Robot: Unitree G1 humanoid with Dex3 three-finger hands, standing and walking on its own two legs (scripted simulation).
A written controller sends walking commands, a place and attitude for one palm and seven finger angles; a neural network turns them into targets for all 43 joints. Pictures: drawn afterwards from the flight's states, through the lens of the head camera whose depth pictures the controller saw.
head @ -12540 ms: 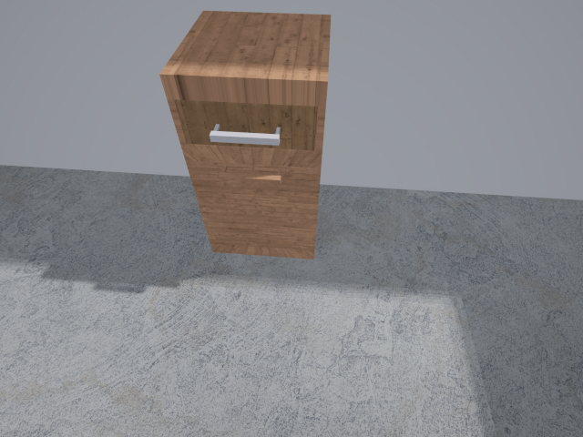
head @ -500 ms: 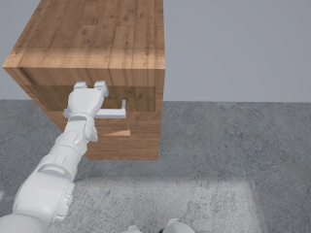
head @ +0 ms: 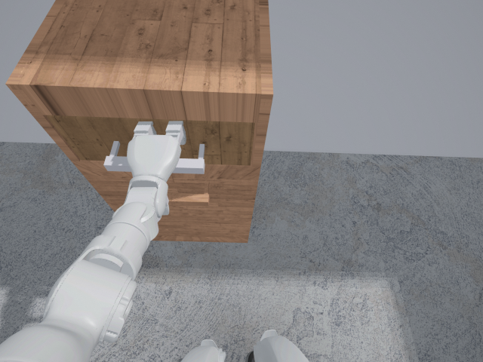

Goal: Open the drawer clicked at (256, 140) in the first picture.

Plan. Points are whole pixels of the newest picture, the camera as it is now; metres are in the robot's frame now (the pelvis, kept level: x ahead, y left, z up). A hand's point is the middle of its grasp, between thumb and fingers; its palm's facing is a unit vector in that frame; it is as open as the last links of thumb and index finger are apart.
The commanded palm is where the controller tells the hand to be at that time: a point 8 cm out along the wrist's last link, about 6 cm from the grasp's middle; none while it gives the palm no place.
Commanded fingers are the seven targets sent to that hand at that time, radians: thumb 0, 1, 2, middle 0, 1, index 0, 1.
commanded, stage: lower the fingers behind the handle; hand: left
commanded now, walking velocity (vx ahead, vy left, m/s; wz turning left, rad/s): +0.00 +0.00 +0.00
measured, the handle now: (157, 156) +0.51 +0.15 -0.05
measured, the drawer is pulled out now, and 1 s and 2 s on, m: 0.00 0.00 0.00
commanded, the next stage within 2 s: close the thumb around the handle in 1.00 s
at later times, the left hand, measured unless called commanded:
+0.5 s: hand (163, 181) +0.46 +0.14 -0.07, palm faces -0.04 -0.03 -1.00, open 13.9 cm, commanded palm +0.44 +0.14 -0.01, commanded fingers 0.00 -0.50 0.30 -0.30 -1.20 -0.30 -1.20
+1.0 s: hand (163, 185) +0.45 +0.14 -0.07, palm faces -0.06 -0.03 -1.00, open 13.9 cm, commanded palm +0.44 +0.14 -0.02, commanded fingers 0.00 -0.50 0.30 -0.30 -1.20 -0.30 -1.20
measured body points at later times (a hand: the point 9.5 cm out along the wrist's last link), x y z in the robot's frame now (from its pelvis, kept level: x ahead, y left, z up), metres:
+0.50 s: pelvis -0.01 -0.02 -0.02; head +0.13 -0.02 +0.41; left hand +0.46 +0.14 -0.01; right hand +0.01 -0.28 -0.16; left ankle -0.02 +0.05 -0.67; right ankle +0.01 -0.09 -0.67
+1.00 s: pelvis -0.01 -0.03 -0.02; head +0.12 -0.04 +0.41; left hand +0.45 +0.14 -0.01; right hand +0.04 -0.30 -0.16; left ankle -0.02 +0.05 -0.67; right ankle +0.01 -0.09 -0.67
